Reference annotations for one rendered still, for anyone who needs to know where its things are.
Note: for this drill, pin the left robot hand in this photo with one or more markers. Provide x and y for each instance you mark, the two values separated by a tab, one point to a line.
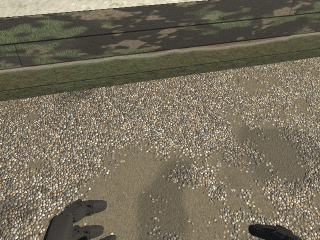
61	226

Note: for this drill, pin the right robot hand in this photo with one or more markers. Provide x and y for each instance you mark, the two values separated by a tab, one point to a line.
272	232

